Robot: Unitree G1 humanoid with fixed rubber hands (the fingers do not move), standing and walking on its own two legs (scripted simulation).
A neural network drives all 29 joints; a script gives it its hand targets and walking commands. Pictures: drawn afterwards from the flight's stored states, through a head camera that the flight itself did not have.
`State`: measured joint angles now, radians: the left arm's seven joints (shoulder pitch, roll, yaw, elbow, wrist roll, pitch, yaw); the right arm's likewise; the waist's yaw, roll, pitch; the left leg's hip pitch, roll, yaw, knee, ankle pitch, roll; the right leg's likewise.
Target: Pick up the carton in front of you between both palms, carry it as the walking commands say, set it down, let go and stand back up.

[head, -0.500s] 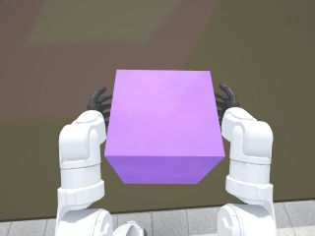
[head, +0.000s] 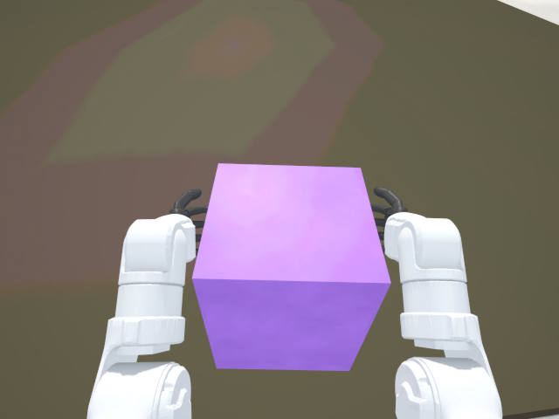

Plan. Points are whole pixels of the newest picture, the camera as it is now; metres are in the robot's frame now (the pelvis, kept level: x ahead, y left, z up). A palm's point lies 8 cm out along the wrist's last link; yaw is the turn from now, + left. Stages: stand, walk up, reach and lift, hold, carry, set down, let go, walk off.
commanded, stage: carry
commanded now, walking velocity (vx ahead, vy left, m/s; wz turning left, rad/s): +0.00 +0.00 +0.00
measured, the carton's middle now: (286, 271) +0.33 +0.00 +0.06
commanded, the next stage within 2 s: none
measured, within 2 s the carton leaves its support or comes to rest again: neither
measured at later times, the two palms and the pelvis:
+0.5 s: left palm (191, 247) +0.32 +0.13 +0.13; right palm (411, 243) +0.32 -0.17 +0.13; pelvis -0.02 -0.02 +0.00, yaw +0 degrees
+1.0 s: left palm (190, 239) +0.32 +0.12 +0.14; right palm (416, 233) +0.32 -0.17 +0.15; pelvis -0.02 -0.02 +0.00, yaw +0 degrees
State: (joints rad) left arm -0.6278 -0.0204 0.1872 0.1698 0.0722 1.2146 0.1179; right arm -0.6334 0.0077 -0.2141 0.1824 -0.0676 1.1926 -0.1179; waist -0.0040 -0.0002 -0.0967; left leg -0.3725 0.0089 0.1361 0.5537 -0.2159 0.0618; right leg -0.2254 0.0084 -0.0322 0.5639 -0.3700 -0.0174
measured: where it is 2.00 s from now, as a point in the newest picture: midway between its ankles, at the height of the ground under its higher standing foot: (310, 360)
